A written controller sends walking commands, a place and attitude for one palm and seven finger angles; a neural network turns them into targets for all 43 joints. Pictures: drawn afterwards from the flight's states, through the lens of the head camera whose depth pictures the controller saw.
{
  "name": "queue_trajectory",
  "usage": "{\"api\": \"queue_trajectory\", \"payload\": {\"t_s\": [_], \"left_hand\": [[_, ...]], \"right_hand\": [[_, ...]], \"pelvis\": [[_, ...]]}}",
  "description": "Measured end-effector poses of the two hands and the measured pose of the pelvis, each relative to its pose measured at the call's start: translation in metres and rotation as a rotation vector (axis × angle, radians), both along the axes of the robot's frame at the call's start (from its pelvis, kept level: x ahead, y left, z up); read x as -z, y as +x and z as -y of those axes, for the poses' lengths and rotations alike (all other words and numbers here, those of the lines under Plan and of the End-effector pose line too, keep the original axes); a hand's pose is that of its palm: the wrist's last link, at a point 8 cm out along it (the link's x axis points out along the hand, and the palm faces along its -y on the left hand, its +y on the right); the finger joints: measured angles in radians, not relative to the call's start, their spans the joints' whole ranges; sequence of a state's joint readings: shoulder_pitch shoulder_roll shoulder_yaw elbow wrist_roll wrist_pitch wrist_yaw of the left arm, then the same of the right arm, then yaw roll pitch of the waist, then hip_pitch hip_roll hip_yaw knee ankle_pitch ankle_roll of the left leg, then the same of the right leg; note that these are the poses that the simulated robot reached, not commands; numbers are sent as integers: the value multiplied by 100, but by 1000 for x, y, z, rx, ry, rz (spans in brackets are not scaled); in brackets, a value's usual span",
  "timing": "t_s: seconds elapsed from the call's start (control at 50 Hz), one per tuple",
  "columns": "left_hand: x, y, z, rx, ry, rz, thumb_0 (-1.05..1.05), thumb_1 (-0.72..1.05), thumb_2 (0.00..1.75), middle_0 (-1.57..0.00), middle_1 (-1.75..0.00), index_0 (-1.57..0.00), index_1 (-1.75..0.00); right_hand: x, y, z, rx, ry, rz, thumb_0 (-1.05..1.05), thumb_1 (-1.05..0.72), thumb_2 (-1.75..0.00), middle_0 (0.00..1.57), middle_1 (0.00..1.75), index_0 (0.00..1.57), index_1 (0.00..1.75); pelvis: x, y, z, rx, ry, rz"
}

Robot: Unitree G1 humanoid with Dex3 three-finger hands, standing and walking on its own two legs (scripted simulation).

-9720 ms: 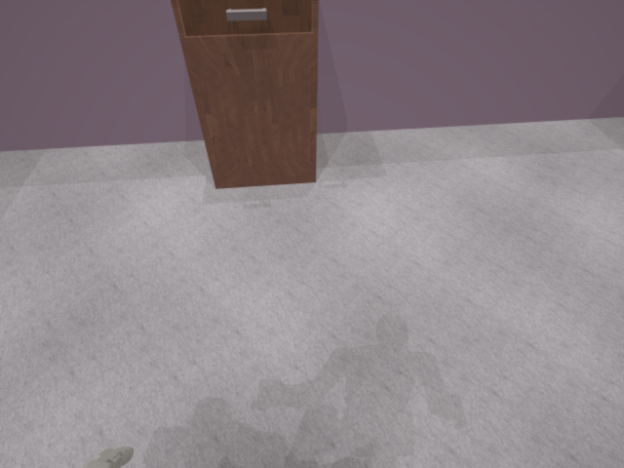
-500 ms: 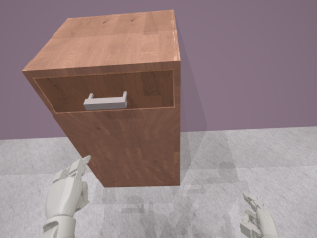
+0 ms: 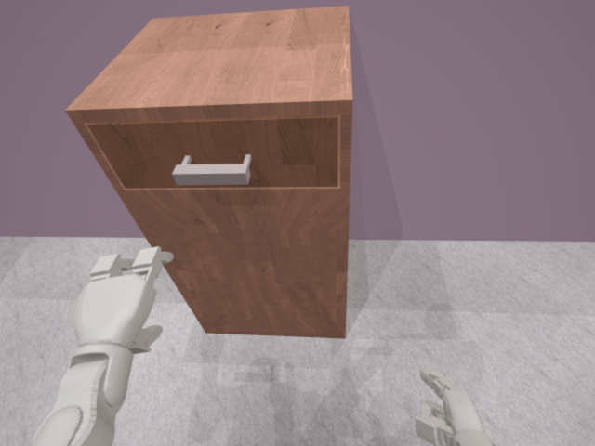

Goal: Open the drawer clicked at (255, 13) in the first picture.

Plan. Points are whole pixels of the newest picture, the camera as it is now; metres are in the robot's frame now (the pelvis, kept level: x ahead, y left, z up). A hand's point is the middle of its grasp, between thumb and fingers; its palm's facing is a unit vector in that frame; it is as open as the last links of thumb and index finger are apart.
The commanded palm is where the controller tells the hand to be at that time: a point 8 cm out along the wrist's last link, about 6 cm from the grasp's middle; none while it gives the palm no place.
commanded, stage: raise the hand with hooked fingers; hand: left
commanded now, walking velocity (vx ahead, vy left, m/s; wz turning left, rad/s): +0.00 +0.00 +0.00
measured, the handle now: (214, 166) +0.57 +0.22 +0.06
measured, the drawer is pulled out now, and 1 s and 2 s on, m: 0.00 0.00 0.00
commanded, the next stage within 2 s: move the hooked fingers above the handle in 1.12 s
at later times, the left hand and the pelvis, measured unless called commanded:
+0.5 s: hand (93, 254) +0.30 +0.29 +0.14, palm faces +0.14 -0.06 -0.99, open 13.5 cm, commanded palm +0.27 +0.29 +0.19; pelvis +0.01 +0.05 +0.02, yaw +1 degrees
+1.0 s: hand (73, 240) +0.31 +0.30 +0.16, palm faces +0.02 -0.07 -1.00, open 13.9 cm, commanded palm +0.28 +0.30 +0.23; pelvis +0.00 +0.05 +0.03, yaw +2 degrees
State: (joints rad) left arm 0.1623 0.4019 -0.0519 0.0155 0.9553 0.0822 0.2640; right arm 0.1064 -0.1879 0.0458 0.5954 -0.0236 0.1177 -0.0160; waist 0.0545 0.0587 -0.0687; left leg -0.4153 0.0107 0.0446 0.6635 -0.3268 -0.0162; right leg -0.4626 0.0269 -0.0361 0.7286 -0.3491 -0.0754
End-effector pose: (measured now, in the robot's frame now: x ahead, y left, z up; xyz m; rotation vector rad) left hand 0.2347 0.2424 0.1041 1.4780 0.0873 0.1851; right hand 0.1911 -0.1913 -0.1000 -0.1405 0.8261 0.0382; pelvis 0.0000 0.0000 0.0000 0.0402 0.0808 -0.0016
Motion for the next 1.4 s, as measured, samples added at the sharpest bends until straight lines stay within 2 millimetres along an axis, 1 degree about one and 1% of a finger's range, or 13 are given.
{"api": "queue_trajectory", "payload": {"t_s": [0.12,0.18,0.24,0.34,0.46,0.54,0.66,0.8,0.94,1.06,1.12,1.24,1.4], "left_hand": [[-3,-7,-4,75,-29,-85,0,5,53,-28,-84,-28,-84],[-12,-13,-13,94,-21,-33,0,-3,50,-29,-89,-28,-89],[-25,-10,-25,87,3,38,0,-10,47,-30,-93,-29,-94],[-45,10,-41,49,16,101,0,-21,42,-30,-101,-30,-101],[-73,34,-43,73,23,89,0,-35,36,-31,-110,-31,-110],[-91,43,-49,83,35,68,0,-42,33,-32,-115,-31,-115],[-107,52,-70,57,40,26,0,-47,31,-32,-118,-31,-118],[-127,56,-71,109,59,31,-1,-49,30,-32,-119,-32,-119],[-113,55,-70,126,26,-35,0,-49,30,-32,-120,-31,-120],[-108,44,-54,193,29,-3,-1,-49,30,-32,-120,-32,-120],[-114,39,-49,202,37,44,0,-49,30,-32,-120,-32,-120],[-118,42,-54,107,41,54,0,-49,30,-32,-120,-32,-120],[-98,58,-37,125,42,-61,-1,-49,30,-32,-120,-31,-120]], "right_hand": [[1,-33,26,70,-86,-87,1,-90,-90,20,30,20,30],[-1,-36,35,74,-136,-108,1,-90,-90,20,30,20,30],[-4,-29,34,67,-159,-104,1,-90,-90,20,30,20,30],[-14,-3,13,60,-126,-40,1,-91,-90,20,30,19,30],[-33,31,-29,21,-48,57,1,-91,-90,20,30,19,30],[-42,44,-52,-22,-14,80,1,-90,-90,20,30,20,30],[-42,44,-67,-73,-14,46,1,-90,-90,20,30,20,30],[-30,27,-58,-78,-39,-28,1,-90,-90,20,30,20,30],[-21,3,-39,-43,-49,-90,1,-90,-90,20,30,20,30],[-18,-10,-24,-35,-72,-109,1,-90,-90,20,30,20,30],[-17,-10,-20,-31,-70,-106,1,-90,-90,20,30,20,30],[-18,-3,-19,-29,-43,-78,1,-91,-90,20,30,20,30],[-25,7,-14,-26,-47,-25,1,-90,-90,20,30,20,30]], "pelvis": [[-9,5,-12,18,-5,27],[-11,6,-19,7,-13,35],[-12,5,-25,-8,-21,40],[-15,5,-36,-19,-27,52],[-20,10,-48,-17,-30,80],[-23,12,-53,-18,-33,97],[-25,12,-56,-30,-37,105],[-27,11,-59,-44,-41,101],[-28,7,-57,-33,-39,88],[-28,3,-51,-36,-37,87],[-27,1,-47,-36,-36,89],[-27,-3,-39,-36,-32,94],[-27,-5,-29,-48,-29,95]]}}
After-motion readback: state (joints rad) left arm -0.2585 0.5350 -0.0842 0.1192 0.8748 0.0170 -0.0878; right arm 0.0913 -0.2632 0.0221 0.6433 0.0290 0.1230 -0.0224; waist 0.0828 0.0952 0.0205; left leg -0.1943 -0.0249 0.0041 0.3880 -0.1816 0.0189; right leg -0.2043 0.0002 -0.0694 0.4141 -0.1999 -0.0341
